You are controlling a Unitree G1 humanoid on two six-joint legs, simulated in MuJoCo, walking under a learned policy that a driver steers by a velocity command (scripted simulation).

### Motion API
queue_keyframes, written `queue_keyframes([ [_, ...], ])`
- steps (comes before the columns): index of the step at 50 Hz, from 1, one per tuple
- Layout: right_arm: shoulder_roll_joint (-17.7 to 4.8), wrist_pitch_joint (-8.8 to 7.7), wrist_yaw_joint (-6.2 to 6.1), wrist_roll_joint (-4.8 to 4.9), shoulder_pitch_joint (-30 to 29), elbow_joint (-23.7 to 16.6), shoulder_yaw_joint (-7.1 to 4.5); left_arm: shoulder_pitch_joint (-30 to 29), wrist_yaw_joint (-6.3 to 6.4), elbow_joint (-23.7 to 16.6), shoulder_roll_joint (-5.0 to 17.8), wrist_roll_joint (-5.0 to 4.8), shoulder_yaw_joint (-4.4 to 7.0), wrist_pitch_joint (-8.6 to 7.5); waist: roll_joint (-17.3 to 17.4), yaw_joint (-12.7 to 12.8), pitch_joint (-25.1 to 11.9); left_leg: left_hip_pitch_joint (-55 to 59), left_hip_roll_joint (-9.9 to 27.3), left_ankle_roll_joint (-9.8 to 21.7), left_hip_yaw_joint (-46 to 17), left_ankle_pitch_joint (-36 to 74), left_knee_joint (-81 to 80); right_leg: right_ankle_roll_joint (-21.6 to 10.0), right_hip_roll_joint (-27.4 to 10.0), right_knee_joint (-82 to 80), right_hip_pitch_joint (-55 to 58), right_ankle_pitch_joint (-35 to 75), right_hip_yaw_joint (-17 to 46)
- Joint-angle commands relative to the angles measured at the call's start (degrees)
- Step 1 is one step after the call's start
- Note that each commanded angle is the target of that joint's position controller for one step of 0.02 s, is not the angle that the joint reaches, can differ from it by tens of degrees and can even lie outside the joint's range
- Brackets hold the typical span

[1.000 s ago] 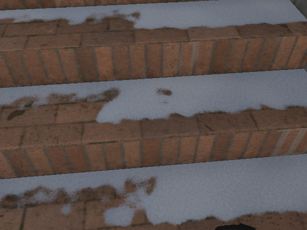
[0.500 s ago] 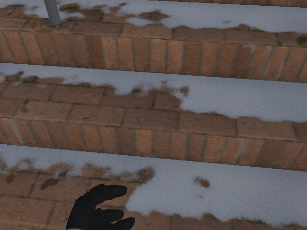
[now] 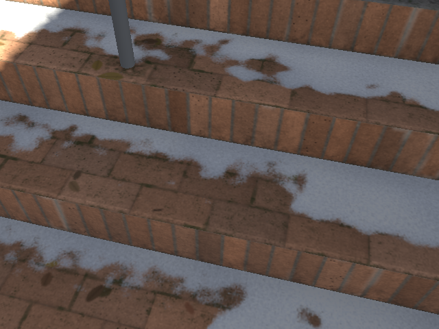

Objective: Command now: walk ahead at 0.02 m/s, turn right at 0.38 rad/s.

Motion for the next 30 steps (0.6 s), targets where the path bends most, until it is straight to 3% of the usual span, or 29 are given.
queue_keyframes([
  [1, -7.8, -0.36, -1.29, -1.63, -3.9, -5.3, -2.76, 5.8, 0.67, -1.4, 3.6, 0.08, 1.17, 1.89, 1.6, -0.5, -9.1, 16.2, 18.2, 15.9, -22.6, 13.1, -18.4, 0.5, 0.1, 33.1, -19.2, 4.3, 11.6],
  [2, -3.4, 0.36, -1.23, -0.10, -4.8, -5.8, -1.19, 2.5, 0.90, -2.8, 3.4, 0.90, 1.50, 2.32, 0.9, -0.2, -5.7, 13.1, 14.7, 13.8, -15.5, 10.6, -19.8, -0.9, 0.6, 29.9, -18.4, 8.3, 10.7],
  [3, -2.1, 0.65, -1.37, 1.28, -6.0, -6.9, -0.21, 0.7, -0.33, -4.5, 3.9, 1.44, 1.62, 2.79, 1.7, 0.7, -7.6, 12.6, 13.1, 12.5, -11.3, 7.2, -20.5, -1.0, -0.8, 30.4, -16.1, 10.1, 7.2],
  [4, -2.0, 1.22, -1.54, 0.96, -5.0, -7.5, 0.11, -0.8, -0.67, -5.6, 4.0, 1.23, 1.66, 3.19, 0.2, 0.5, -7.8, 14.1, 13.2, 11.6, -11.9, 0.6, -20.7, -0.3, -1.8, 28.1, -17.9, 10.7, 8.3],
  [5, -2.5, 1.35, -1.82, 0.70, -3.9, -8.8, 0.11, -0.8, -0.92, -5.6, 4.1, 0.87, 1.52, 3.36, 0.9, -0.7, -7.7, 16.1, 13.5, 11.7, -11.3, -0.5, -21.4, 0.9, -2.0, 26.5, -18.9, 11.2, 8.0],
  [7, -5.0, 0.65, -2.00, 1.46, -1.5, -9.4, -0.52, -2.6, -0.66, -6.1, 4.1, 1.62, 1.19, 3.25, 2.4, -1.7, -7.0, 18.3, 14.5, 12.7, -9.1, 3.3, -21.9, 3.7, -3.4, 19.0, -18.5, 9.6, 5.1],
  [9, -7.0, -1.00, -1.92, 2.19, -5.6, -10.9, -0.77, -2.0, -1.94, -6.3, 3.6, 2.61, 0.65, 3.13, 3.2, 0.4, -7.3, 12.5, 12.1, 9.5, -0.5, 9.5, -21.4, 4.9, -5.9, 5.0, -5.7, 4.8, -1.1],
  [10, -8.7, -1.33, -2.11, 2.24, -3.8, -10.5, -1.41, -4.5, -2.57, -7.4, 3.4, 2.62, 0.37, 2.99, 4.2, -1.4, -6.9, 13.9, 12.2, 8.8, 0.3, 10.7, -20.2, 4.7, -6.0, -2.5, -3.2, 0.2, -2.1],
  [11, -11.7, -1.04, -2.04, 1.78, -3.4, -10.4, -2.73, -3.7, -3.10, -7.7, 3.8, 2.37, 0.13, 2.64, 5.9, -1.8, -6.0, 13.7, 14.1, 9.7, -1.1, 14.1, -19.2, 4.3, -6.0, -6.6, 0.0, -0.2, -2.0],
  [12, -12.8, -0.85, -1.88, 0.72, -4.7, -10.3, -3.41, -2.3, -3.08, -8.4, 3.7, 1.94, -0.27, 2.30, 6.0, -1.3, -6.4, 14.7, 17.5, 10.6, -2.4, 18.9, -17.6, 3.1, -6.8, -10.3, 2.2, 4.5, -1.1],
  [13, -13.0, -0.43, -1.87, 0.35, -3.9, -9.6, -3.67, 0.4, -3.30, -7.6, 3.9, 1.03, -0.33, 1.93, 4.6, -0.8, -6.4, 16.4, 19.4, 11.1, -3.0, 18.8, -16.9, 1.6, -6.2, -16.9, 4.1, 9.2, -1.7],
  [14, -13.2, -0.09, -1.37, 0.37, -3.9, -9.1, -3.80, 2.1, -3.59, -7.7, 4.5, 0.01, -0.04, 1.25, 4.2, 0.2, -5.4, 16.2, 19.9, 10.4, -3.0, 14.8, -15.1, -0.5, -5.3, -24.8, 7.5, 14.8, -2.1],
  [15, -11.2, 0.12, -1.24, 1.14, -1.4, -7.8, -3.20, 2.3, -3.39, -7.7, 5.9, -0.51, 0.92, 0.24, 3.7, -0.3, -5.8, 15.3, 18.0, 7.8, -1.6, 8.7, -12.5, -3.6, -2.0, -32.3, 12.3, 19.4, -4.5],
  [16, -7.1, 0.15, -0.84, 1.22, 1.7, -6.2, -2.16, 3.1, -2.78, -7.5, 7.7, 0.54, 2.03, -0.62, 1.2, -0.8, -6.4, 13.2, 14.4, 2.9, 2.4, 2.2, -5.7, -7.8, -2.0, -37.7, 18.1, 27.8, -1.3],
  [17, -0.8, 0.16, -1.25, 1.53, 5.0, -9.5, -0.74, 5.7, -1.03, -7.6, 15.9, 1.21, 4.35, -1.29, -13.0, -4.1, -10.1, 1.8, 4.3, -5.3, 10.5, -12.2, 8.5, -21.1, -14.2, -38.0, 29.0, 59.0, 16.6],
  [18, -3.9, -0.81, -2.44, 2.83, 0.6, -14.5, -0.70, 8.8, -1.03, -8.7, 19.6, 0.96, 5.58, -1.93, -15.4, 1.0, -13.1, -13.3, -4.4, -9.9, 2.8, -25.2, 17.3, -30.3, -23.0, -42.0, 39.0, 54.7, 33.4],
  [19, -5.8, 0.13, -2.14, 3.49, -6.3, -14.4, -1.07, 9.0, -1.10, -6.6, 17.5, 2.88, 5.77, -2.08, -9.7, 4.0, -9.8, -19.6, -3.7, -9.4, -4.2, -21.8, 30.6, -25.3, -21.2, -41.3, 37.4, 44.3, 30.6],
  [20, -6.9, 0.68, -2.53, 3.18, -6.9, -14.9, -1.50, 5.2, -1.46, -7.3, 15.6, 2.57, 5.57, -1.59, -9.5, 3.4, -7.8, -22.5, -2.9, -8.3, -7.0, -18.1, 43.5, -20.8, -18.1, -39.0, 32.9, 38.3, 25.7],
  [21, -9.6, 1.20, -2.91, 2.37, -3.5, -13.1, -2.65, 0.3, -1.53, -9.1, 12.6, 1.86, 4.27, -0.66, -7.0, 0.7, -7.5, -21.2, -2.0, -7.0, -8.9, -13.7, 52.0, -18.5, -16.5, -38.3, 26.2, 38.1, 22.2],
  [22, -9.7, 0.84, -3.02, 0.80, -1.7, -12.7, -2.92, -2.7, -1.31, -10.2, 8.9, 1.49, 2.51, 0.32, -1.5, -1.8, -4.9, -20.1, -1.1, -5.6, -9.4, -10.0, 49.2, -17.3, -15.2, -39.4, 20.5, 35.4, 19.7],
  [23, -8.6, 0.60, -2.93, 0.23, -0.9, -13.6, -2.63, -3.9, -1.01, -11.4, 7.7, 1.08, 1.92, 1.26, -1.8, -3.1, -4.4, -17.8, -1.4, -5.7, -8.8, -7.7, 48.7, -17.7, -13.9, -39.7, 16.4, 33.7, 19.2],
  [25, -7.7, 1.27, -2.56, 0.77, 2.1, -13.2, -2.14, -3.3, -0.45, -12.8, 6.5, 1.62, 1.01, 2.09, -3.6, -2.9, -7.1, -18.6, -2.3, -8.1, -8.5, -3.9, 50.8, -19.0, -13.5, -39.5, 17.8, 32.1, 20.8],
  [27, -8.9, 1.88, -2.53, 1.06, 3.1, -13.0, -2.02, -1.9, -0.41, -14.5, 6.3, 1.35, 0.47, 1.94, -4.2, -1.3, -7.2, -20.0, -2.7, -11.2, -8.1, -2.7, 48.4, -19.1, -12.9, -39.2, 20.1, 30.5, 21.6],
  [30, -8.1, 2.68, -2.38, 0.75, 3.7, -12.9, -1.56, 1.8, -0.65, -14.4, 8.2, 1.05, 0.55, 1.59, -5.0, 0.3, -6.3, -18.2, -2.0, -12.5, -6.8, -3.7, 36.6, -18.2, -11.9, -39.8, 20.4, 26.1, 23.1],
])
